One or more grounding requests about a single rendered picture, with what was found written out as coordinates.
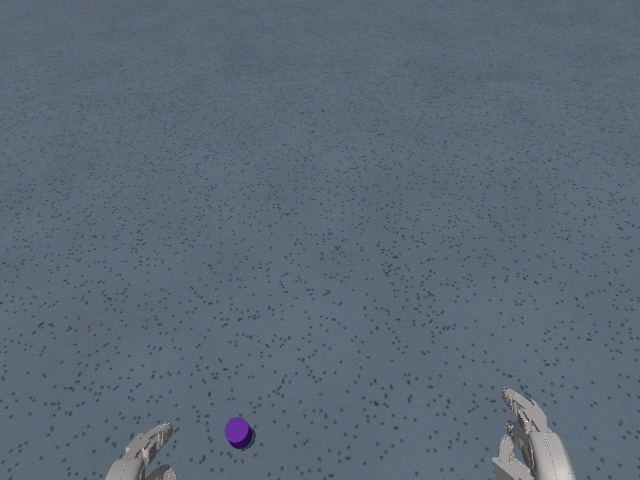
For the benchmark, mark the right robot hand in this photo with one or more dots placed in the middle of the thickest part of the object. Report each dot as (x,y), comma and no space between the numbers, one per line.
(543,450)

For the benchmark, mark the left robot hand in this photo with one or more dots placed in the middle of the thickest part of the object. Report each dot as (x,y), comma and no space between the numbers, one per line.
(140,453)

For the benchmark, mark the tin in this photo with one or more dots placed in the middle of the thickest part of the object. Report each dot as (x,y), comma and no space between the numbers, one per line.
(238,432)

